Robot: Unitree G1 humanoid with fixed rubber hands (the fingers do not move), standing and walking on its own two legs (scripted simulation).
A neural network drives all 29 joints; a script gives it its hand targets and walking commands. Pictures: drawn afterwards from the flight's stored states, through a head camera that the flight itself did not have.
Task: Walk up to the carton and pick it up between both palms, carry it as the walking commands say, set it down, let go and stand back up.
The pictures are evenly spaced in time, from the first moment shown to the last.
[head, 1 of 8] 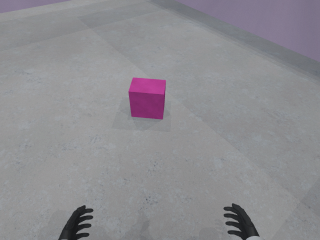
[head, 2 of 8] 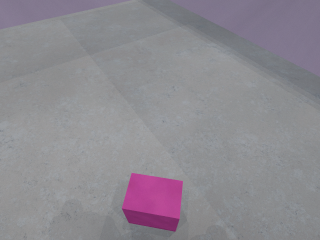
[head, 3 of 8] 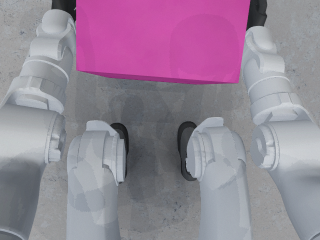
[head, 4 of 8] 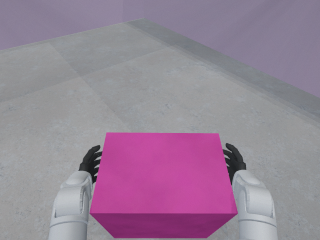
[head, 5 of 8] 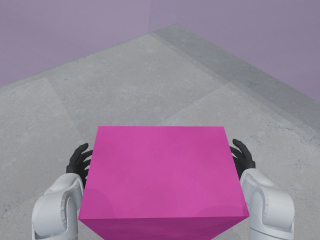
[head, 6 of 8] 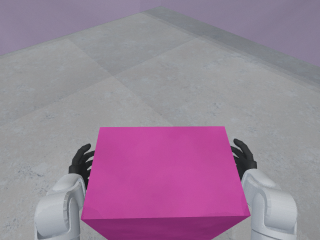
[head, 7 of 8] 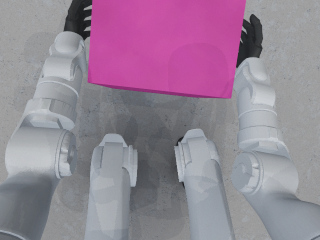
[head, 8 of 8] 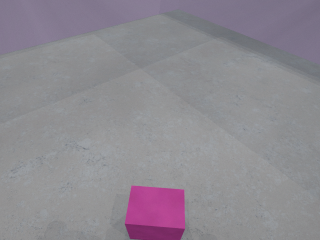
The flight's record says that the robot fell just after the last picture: no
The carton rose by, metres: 0.66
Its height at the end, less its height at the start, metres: +0.00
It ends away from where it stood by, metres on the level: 0.77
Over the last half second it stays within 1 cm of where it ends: yes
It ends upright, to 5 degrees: yes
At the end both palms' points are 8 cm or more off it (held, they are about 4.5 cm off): yes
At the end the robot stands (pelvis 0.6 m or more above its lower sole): yes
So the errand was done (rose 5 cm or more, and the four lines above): yes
